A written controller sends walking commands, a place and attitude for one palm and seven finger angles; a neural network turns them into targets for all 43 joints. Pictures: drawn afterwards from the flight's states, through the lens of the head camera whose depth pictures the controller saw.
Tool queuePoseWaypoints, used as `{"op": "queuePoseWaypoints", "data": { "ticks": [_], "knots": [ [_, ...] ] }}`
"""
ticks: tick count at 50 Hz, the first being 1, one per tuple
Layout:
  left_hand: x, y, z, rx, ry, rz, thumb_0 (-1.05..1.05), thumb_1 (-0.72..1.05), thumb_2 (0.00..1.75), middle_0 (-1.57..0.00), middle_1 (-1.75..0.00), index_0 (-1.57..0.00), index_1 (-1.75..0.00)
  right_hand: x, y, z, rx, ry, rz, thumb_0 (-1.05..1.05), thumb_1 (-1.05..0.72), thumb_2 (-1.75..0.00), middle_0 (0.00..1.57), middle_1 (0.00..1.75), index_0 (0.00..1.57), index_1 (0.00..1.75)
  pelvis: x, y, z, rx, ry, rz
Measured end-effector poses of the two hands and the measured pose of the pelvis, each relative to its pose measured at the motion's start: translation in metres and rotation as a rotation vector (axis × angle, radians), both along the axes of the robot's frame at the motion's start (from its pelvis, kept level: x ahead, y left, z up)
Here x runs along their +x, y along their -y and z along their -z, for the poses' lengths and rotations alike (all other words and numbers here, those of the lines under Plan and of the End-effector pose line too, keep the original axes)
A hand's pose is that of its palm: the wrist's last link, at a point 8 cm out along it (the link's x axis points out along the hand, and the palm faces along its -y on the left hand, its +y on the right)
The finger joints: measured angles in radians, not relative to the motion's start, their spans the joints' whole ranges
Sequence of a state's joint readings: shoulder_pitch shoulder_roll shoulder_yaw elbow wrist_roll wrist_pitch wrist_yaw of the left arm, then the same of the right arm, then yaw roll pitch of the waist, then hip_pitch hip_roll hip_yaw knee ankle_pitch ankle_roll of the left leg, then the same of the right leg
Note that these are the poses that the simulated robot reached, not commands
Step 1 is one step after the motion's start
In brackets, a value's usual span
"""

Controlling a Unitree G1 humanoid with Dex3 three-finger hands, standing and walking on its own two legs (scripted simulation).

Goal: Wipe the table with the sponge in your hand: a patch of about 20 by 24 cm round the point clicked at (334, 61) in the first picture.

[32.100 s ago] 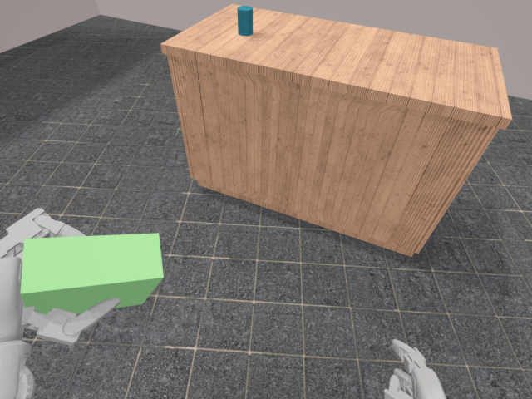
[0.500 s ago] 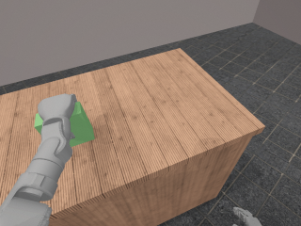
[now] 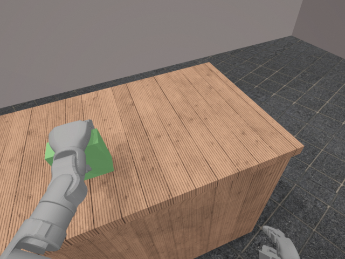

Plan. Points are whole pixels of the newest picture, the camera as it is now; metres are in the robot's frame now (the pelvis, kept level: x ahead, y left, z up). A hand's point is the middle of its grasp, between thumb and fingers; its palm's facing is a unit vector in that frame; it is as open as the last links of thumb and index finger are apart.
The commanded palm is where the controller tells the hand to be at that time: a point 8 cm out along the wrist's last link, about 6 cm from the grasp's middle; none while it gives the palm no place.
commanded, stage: wipe back along the middle lane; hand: left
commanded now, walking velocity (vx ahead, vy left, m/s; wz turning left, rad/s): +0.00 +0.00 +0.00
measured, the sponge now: (85, 162) +0.34 +0.27 +0.05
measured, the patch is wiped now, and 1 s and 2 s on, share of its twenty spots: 0.60 0.65 0.70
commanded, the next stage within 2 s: slide across to the third lane in 0.84 s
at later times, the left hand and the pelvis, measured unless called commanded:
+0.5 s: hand (83, 165) +0.30 +0.24 +0.09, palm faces +0.08 -0.06 -0.99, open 9.7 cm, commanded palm +0.25 +0.22 +0.12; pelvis +0.00 +0.00 +0.00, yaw +0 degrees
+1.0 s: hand (89, 182) +0.25 +0.21 +0.10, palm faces +0.10 -0.09 -0.99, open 9.7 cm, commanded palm +0.21 +0.20 +0.13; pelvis -0.02 -0.02 +0.00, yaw -1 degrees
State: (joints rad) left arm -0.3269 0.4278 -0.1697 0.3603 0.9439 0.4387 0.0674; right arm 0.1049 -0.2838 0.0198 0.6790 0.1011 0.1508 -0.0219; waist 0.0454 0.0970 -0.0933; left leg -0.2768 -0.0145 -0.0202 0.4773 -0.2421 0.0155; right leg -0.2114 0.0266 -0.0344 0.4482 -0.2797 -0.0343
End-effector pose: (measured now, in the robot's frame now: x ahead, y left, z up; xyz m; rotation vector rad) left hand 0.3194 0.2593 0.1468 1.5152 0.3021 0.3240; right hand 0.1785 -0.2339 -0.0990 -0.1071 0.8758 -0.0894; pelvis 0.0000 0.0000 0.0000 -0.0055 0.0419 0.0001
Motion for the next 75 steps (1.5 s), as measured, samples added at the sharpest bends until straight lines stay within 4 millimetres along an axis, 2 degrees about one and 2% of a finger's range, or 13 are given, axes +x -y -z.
{"op": "queuePoseWaypoints", "data": {
  "ticks": [17, 35, 41, 50, 60, 66, 75],
  "knots": [
    [-0.029, 0.011, 0.000, -0.019, 0.041, 0.010, 0.03, -0.46, 1.08, -0.72, -1.44, -0.73, -1.42, 0.026, -0.021, -0.013, 0.034, 0.092, -0.060, 0.02, -0.91, -0.90, 0.20, 0.30, 0.20, 0.30, -0.001, -0.005, 0.001, 0.000, 0.022, 0.005],
    [-0.072, 0.043, -0.001, -0.049, 0.087, 0.017, 0.03, -0.46, 1.07, -0.72, -1.44, -0.74, -1.42, 0.054, -0.038, -0.032, 0.100, 0.204, -0.145, 0.02, -0.91, -0.90, 0.20, 0.30, 0.20, 0.30, -0.008, 0.004, 0.004, 0.009, 0.058, 0.006],
    [-0.080, 0.048, -0.002, -0.056, 0.087, 0.006, 0.03, -0.46, 1.07, -0.72, -1.44, -0.74, -1.42, 0.052, -0.031, -0.035, 0.095, 0.221, -0.144, 0.02, -0.91, -0.90, 0.20, 0.30, 0.20, 0.30, -0.014, 0.012, 0.004, 0.013, 0.070, 0.012],
    [-0.094, 0.056, -0.002, -0.065, 0.084, 0.009, 0.03, -0.46, 1.07, -0.72, -1.45, -0.74, -1.42, 0.037, -0.008, -0.032, 0.074, 0.221, -0.109, 0.02, -0.91, -0.90, 0.20, 0.30, 0.20, 0.30, -0.020, 0.022, 0.005, 0.016, 0.083, 0.021],
    [-0.091, 0.060, -0.001, -0.057, 0.041, 0.007, 0.02, -0.46, 1.07, -0.73, -1.44, -0.74, -1.41, 0.020, 0.013, -0.024, 0.028, 0.202, -0.070, 0.02, -0.91, -0.90, 0.20, 0.30, 0.20, 0.30, -0.028, 0.030, 0.004, 0.019, 0.095, 0.019],
    [-0.086, 0.066, -0.003, -0.049, 0.029, 0.043, 0.01, -0.47, 1.08, -0.74, -1.42, -0.76, -1.39, 0.017, 0.012, -0.021, 0.032, 0.211, -0.076, 0.02, -0.91, -0.90, 0.20, 0.30, 0.20, 0.30, -0.031, 0.031, 0.003, 0.019, 0.095, 0.010],
    [-0.080, 0.090, -0.003, -0.048, 0.055, 0.090, 0.01, -0.48, 1.08, -0.75, -1.41, -0.78, -1.36, 0.024, -0.006, -0.021, 0.076, 0.224, -0.117, 0.02, -0.91, -0.90, 0.20, 0.30, 0.20, 0.30, -0.032, 0.030, 0.003, 0.021, 0.095, -0.001]
  ]
}}
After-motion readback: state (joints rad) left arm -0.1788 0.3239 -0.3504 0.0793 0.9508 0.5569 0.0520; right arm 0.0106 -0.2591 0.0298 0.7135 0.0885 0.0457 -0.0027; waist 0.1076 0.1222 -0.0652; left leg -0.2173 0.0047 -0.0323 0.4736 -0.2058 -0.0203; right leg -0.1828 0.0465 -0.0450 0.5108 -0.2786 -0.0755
